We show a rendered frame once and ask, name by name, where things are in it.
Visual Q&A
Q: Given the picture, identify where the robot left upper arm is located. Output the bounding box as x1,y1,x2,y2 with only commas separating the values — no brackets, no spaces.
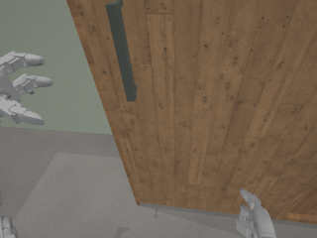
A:
0,215,19,238

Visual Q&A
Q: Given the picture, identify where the right robot hand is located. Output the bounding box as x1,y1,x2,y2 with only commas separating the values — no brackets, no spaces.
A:
236,188,276,238

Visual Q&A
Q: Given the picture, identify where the wardrobe door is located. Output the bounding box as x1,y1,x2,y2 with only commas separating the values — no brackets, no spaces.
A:
75,0,317,220
288,185,317,216

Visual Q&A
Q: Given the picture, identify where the handle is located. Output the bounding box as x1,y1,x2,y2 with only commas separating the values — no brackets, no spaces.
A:
105,0,138,102

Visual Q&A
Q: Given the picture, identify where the left robot hand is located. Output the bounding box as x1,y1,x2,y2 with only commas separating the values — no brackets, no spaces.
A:
0,51,53,125

